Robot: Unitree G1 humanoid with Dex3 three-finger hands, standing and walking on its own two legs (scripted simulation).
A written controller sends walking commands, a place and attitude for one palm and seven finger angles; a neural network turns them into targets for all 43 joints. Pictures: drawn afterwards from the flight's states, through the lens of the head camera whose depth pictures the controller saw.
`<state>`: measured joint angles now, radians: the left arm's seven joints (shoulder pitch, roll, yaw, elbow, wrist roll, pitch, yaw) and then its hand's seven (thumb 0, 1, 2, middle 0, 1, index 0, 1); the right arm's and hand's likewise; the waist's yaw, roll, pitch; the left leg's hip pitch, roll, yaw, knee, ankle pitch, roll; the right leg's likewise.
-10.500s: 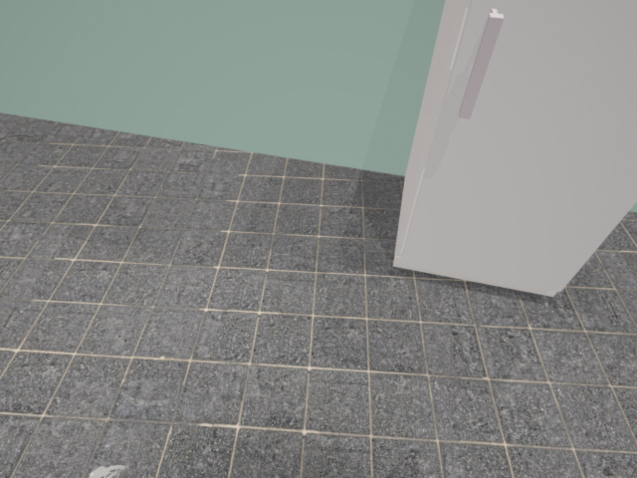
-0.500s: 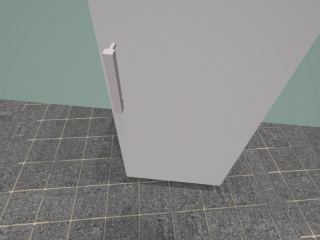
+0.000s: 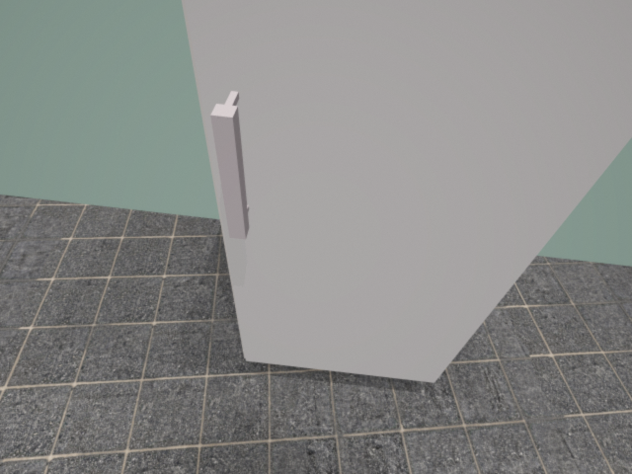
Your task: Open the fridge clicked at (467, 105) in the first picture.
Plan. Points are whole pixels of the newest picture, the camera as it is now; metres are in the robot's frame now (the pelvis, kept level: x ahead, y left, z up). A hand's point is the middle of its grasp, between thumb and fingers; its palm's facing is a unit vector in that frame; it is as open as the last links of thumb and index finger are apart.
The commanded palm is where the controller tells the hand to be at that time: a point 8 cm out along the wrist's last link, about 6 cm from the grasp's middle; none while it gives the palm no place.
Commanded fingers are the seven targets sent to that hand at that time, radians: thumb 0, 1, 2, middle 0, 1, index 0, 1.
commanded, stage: come to a stop and stand still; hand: left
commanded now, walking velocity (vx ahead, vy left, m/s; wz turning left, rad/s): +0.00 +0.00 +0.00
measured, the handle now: (236, 171) +0.50 +0.17 +0.10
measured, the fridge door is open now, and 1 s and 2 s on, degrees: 0 0 0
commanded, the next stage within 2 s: look again from close up in 1.52 s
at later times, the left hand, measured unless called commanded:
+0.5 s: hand out of the picture +0.11 +0.19 -0.17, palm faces +0.09 -0.97 -0.22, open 7.4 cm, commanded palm none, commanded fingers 0.00 0.90 0.90 -0.20 -0.30 -0.20 -0.30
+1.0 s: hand out of the picture +0.06 +0.18 -0.15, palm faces +0.03 -0.96 -0.27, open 7.4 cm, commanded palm none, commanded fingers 0.00 0.90 0.90 -0.20 -0.30 -0.20 -0.30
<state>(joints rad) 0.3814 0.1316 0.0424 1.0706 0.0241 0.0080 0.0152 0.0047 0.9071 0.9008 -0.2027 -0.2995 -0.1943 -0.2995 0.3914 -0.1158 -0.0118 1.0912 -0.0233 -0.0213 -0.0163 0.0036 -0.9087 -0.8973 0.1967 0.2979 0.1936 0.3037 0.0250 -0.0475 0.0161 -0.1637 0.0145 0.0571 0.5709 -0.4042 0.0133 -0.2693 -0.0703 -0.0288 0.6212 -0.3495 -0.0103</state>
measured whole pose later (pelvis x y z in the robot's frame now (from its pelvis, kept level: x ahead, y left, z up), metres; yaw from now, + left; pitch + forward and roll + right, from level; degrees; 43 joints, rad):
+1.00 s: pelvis +0.02 -0.02 +0.01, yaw +1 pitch -1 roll +1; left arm 0.25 0.18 -0.01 1.03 0.01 -0.01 0.02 0.01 0.90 0.90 -0.20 -0.30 -0.20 -0.30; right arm 0.29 -0.21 0.00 1.02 -0.02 0.00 -0.01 0.00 -0.92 -0.90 0.20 0.30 0.20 0.30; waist 0.00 0.05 0.02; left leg -0.14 0.02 0.07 0.43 -0.27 -0.01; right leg -0.24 0.01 -0.05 0.47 -0.20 -0.05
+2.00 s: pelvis +0.05 -0.01 +0.01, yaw +2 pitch -1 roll +1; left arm 0.22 0.18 -0.01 1.10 0.01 -0.02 0.02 0.00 0.91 0.90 -0.20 -0.30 -0.20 -0.30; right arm 0.25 -0.18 0.01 1.13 -0.02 -0.02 -0.03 0.00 -0.91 -0.90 0.20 0.30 0.19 0.30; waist 0.01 0.00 0.05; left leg -0.08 0.01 0.06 0.40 -0.30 0.00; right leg -0.20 0.00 -0.05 0.47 -0.25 -0.04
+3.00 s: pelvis +0.00 -0.01 -0.06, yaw +5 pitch +8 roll -1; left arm 0.42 0.24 0.19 0.01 -0.28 -0.43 -0.35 0.01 0.47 0.72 -0.23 -0.58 -0.23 -0.58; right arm 0.19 -0.27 -0.01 0.48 0.03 -0.27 -0.05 0.01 -0.90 -0.90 0.20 0.30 0.19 0.30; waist 0.05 -0.01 -0.08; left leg -0.69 0.02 -0.02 1.07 -0.53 0.00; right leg -0.73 -0.02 -0.13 1.02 -0.43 -0.05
